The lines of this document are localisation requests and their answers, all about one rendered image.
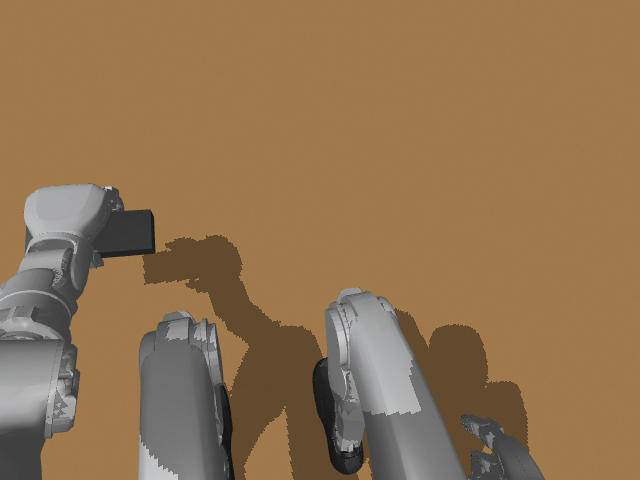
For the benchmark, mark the small box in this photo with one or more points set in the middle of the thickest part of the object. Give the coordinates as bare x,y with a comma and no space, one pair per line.
126,233

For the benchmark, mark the left robot arm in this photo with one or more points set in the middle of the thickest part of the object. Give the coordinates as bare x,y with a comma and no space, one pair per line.
39,381

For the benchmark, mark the left robot foot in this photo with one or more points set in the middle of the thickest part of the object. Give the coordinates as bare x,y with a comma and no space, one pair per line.
227,434

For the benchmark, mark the right robot hand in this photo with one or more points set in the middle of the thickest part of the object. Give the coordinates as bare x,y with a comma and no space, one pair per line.
511,461

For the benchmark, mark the left robot hand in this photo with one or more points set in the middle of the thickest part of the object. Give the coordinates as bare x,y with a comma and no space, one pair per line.
78,209

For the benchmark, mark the right robot foot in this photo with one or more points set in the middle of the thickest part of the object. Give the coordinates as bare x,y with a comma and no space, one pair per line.
344,462

